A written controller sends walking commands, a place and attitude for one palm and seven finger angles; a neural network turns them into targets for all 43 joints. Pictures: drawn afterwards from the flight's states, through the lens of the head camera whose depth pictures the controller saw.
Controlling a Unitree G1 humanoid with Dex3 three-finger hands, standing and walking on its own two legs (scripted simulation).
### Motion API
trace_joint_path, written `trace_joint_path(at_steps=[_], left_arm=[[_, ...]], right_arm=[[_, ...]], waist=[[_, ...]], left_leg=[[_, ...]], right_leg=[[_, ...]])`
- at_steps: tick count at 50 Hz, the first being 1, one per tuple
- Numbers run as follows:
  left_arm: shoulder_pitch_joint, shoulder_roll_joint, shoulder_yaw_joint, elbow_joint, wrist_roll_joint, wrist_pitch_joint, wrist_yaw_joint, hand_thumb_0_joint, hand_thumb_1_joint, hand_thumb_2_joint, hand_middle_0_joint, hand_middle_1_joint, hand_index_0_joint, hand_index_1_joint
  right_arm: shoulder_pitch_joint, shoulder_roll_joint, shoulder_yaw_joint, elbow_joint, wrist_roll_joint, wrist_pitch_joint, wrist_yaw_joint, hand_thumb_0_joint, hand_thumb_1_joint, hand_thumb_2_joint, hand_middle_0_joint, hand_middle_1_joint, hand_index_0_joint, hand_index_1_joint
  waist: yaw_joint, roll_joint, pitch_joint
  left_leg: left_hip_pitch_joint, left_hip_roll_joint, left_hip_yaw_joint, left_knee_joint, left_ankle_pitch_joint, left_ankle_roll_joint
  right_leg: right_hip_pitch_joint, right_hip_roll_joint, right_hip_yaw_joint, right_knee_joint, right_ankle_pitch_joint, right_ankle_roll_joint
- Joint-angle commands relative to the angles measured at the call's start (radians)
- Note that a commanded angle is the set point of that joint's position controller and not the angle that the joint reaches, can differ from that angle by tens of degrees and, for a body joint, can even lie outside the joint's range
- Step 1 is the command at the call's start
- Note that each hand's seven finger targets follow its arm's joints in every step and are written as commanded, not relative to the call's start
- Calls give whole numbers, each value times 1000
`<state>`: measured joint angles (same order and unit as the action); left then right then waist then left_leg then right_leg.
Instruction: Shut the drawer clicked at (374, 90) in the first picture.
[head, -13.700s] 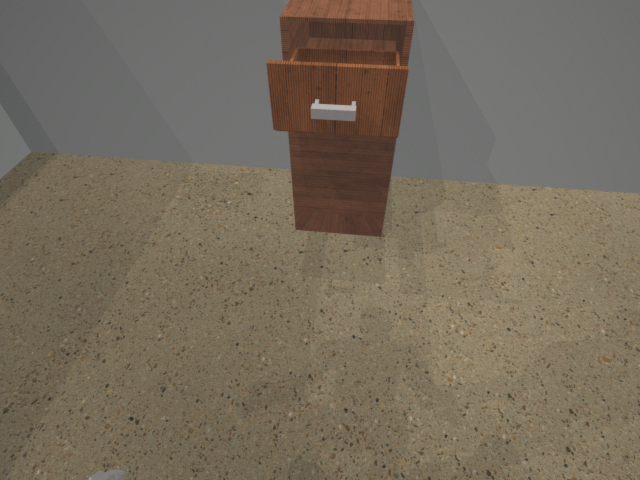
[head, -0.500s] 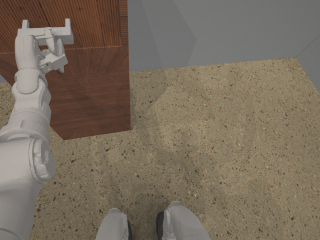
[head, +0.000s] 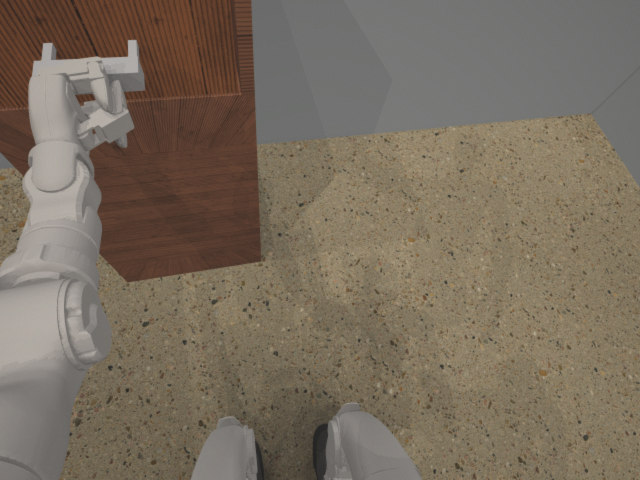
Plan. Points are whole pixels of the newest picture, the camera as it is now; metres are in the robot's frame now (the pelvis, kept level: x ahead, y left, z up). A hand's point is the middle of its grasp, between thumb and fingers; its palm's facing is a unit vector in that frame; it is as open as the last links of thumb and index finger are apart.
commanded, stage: pull the fist back off the drawer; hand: left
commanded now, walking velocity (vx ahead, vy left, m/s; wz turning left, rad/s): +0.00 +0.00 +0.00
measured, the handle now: (91, 62) +0.61 +0.21 +0.08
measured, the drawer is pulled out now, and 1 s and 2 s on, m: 0.00 0.00 0.00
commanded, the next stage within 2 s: draw the hand back to the body in 0.34 s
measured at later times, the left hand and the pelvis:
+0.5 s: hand (128, 114) +0.53 +0.17 +0.08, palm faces +0.13 -0.99 -0.03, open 3.2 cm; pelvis +0.04 +0.00 +0.02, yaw -2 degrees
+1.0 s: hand (48, 195) +0.38 +0.19 +0.15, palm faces +0.14 -0.98 -0.11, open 3.3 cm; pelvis +0.05 +0.00 +0.06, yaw +0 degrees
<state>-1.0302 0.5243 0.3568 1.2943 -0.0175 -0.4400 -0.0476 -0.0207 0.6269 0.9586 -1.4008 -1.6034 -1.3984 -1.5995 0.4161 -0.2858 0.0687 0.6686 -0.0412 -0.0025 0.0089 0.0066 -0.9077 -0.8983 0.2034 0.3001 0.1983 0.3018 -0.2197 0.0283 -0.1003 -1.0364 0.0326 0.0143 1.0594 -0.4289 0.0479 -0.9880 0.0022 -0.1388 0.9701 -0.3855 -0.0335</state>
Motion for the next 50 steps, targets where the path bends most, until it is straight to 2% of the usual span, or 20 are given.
trace_joint_path(at_steps=[1, 3, 7, 9, 11, 13, 15, 21, 24, 26, 30, 32, 34, 37, 41, 44, 47, 48, 49, 50], left_arm=[[-531, 199, 36, -286, -34, -60, 14, 0, 900, 900, -1400, -1600, -1400, -1600], [-501, 175, 18, -279, -36, -55, 10, 0, 900, 900, -1400, -1600, -1400, -1600], [-410, 149, 25, -356, -47, -72, 12, 0, 900, 900, -1400, -1600, -1400, -1600], [-326, 137, 31, -356, -52, -74, 13, 0, 900, 900, -1400, -1600, -1400, -1600], [-280, 89, 1, -379, -53, -78, 12, 0, 900, 900, -1400, -1600, -1400, -1600], [-231, 135, 39, -359, -47, -71, 19, 0, 900, 900, -1400, -1600, -1400, -1600], [-239, 153, 57, -395, -45, -76, 26, 0, 900, 900, -1400, -1600, -1400, -1600], [-166, 109, 46, -436, -66, -79, 8, 0, 900, 900, -1400, -1600, -1400, -1600], [-39, 135, 80, -563, -85, -74, -6, 0, 900, 900, -1400, -1600, -1400, -1600], [105, 97, 62, -699, -111, -57, -19, 0, 900, 900, -1400, -1600, -1400, -1600], [311, 38, 26, -800, -169, 30, -51, 0, 900, 900, -1400, -1600, -1400, -1600], [360, 6, 2, -924, -189, 53, -56, 0, 900, 900, -1400, -1600, -1400, -1600], [424, -31, -23, -985, -204, 75, -54, 0, 900, 900, -1400, -1600, -1400, -1600], [481, -69, -62, -1102, -209, 91, -53, 0, 900, 900, -1400, -1600, -1400, -1600], [550, -107, -106, -1152, -211, 138, -56, 0, 900, 900, -1400, -1600, -1400, -1600], [607, -79, -75, -1220, -219, 174, -56, 0, 900, 900, -1400, -1600, -1400, -1600], [619, -82, -81, -1263, -223, 202, -64, 0, 900, 900, -1400, -1600, -1400, -1600], [651, 26, -107, -1331, -110, 224, 18, 0, 900, 900, -1400, -1600, -1400, -1600], [714, -28, -119, -1350, -105, 248, 59, 0, 900, 900, -1400, -1600, -1400, -1600], [724, -26, -131, -1373, -94, 264, 83, 0, 900, 900, -1400, -1600, -1400, -1600]], right_arm=[[175, -188, -81, -46, -2, 4, -1, 0, -900, -900, 200, 300, 200, 300], [164, -182, -81, -53, 3, 15, 0, 0, -900, -900, 200, 300, 200, 300], [152, -173, -90, -70, 3, 31, 7, 0, -900, -900, 200, 300, 200, 300], [142, -168, -94, -80, 8, 41, 10, 0, -900, -900, 200, 300, 200, 300], [130, -159, -95, -88, 11, 49, 14, 0, -900, -900, 200, 300, 200, 300], [126, -162, -98, -89, 14, 61, 13, 0, -900, -900, 200, 300, 200, 300], [122, -159, -100, -94, 15, 67, 9, 0, -900, -900, 200, 300, 200, 300], [114, -143, -107, -95, 21, 79, 9, 0, -900, -900, 200, 300, 200, 300], [96, -140, -114, -130, 30, 83, 9, 0, -900, -900, 200, 300, 200, 300], [79, -127, -117, -160, 42, 79, 12, 0, -900, -900, 200, 300, 200, 300], [37, -122, -120, -179, 71, 65, 0, 0, -900, -900, 200, 300, 200, 300], [4, -114, -118, -189, 81, 48, -6, 0, -900, -900, 200, 300, 200, 300], [-22, -110, -118, -188, 87, 30, -13, 0, -900, -900, 200, 300, 200, 300], [-56, -105, -117, -186, 87, 0, -22, 0, -900, -900, 200, 300, 200, 300], [-110, -107, -108, -186, 92, -30, -32, 0, -900, -900, 200, 300, 200, 300], [-162, -107, -102, -207, 93, -51, -43, 0, -900, -900, 200, 300, 200, 300], [-210, -100, -87, -224, 98, -67, -51, 0, -900, -900, 200, 300, 200, 300], [-259, -91, -95, -232, 95, -54, -62, 0, -900, -900, 200, 300, 200, 300], [-269, -79, -88, -246, 92, -52, -71, 0, -900, -900, 200, 300, 200, 300], [-283, -84, -80, -244, 94, -51, -75, 0, -900, -900, 200, 300, 200, 300]], waist=[[-29, 175, -491], [-31, 132, -448], [6, 148, -498], [25, 104, -479], [31, 123, -471], [42, 70, -430], [49, 74, -434], [60, 66, -461], [116, 99, -550], [146, 138, -607], [149, -2, -465], [158, 58, -444], [151, 43, -385], [155, 78, -366], [152, 37, -275], [181, 20, -276], [188, 13, -223], [226, 8, -227], [215, 13, -188], [221, 6, -157]], left_leg=[[455, -1, -118, -155, 165, -19], [424, -1, -112, -163, 146, -15], [486, 0, -99, -166, 242, -20], [473, -2, -85, -172, 259, -18], [482, -3, -76, -175, 294, -20], [434, -5, -64, -179, 277, -15], [428, -9, -54, -177, 301, -12], [468, -9, -39, -167, 432, -16], [530, -11, -30, -186, 521, -20], [624, -5, -31, -200, 653, -25], [561, -3, -4, -258, 610, -9], [608, -4, -1, -289, 612, -13], [635, -1, -4, -310, 600, -13], [705, 3, -17, -331, 642, -20], [723, 3, -37, -373, 566, -26], [727, -8, -35, -401, 489, -26], [722, -16, -36, -437, 390, -23], [779, -16, -22, -485, 362, -13], [786, -15, -14, -511, 337, -11], [790, -12, -25, -538, 319, -13]], right_leg=[[141, 37, 104, -141, 65, 9], [156, 38, 106, -150, 56, 13], [203, 40, 104, -146, 123, 10], [241, 42, 106, -152, 148, 11], [250, 40, 106, -148, 186, 10], [283, 39, 112, -152, 194, 14], [314, 37, 122, -148, 234, 14], [370, 36, 126, -137, 376, 18], [465, 35, 130, -140, 461, 14], [513, 36, 126, -152, 536, 12], [627, 32, 126, -211, 623, 21], [637, 26, 123, -233, 613, 22], [623, 28, 113, -259, 579, 23], [620, 23, 104, -274, 562, 21], [598, 19, 89, -307, 472, 20], [650, 11, 90, -326, 444, 15], [662, 9, 90, -352, 378, 12], [720, -19, 134, -415, 345, 0], [734, -22, 131, -443, 334, 3], [750, -20, 131, -463, 309, 0]])
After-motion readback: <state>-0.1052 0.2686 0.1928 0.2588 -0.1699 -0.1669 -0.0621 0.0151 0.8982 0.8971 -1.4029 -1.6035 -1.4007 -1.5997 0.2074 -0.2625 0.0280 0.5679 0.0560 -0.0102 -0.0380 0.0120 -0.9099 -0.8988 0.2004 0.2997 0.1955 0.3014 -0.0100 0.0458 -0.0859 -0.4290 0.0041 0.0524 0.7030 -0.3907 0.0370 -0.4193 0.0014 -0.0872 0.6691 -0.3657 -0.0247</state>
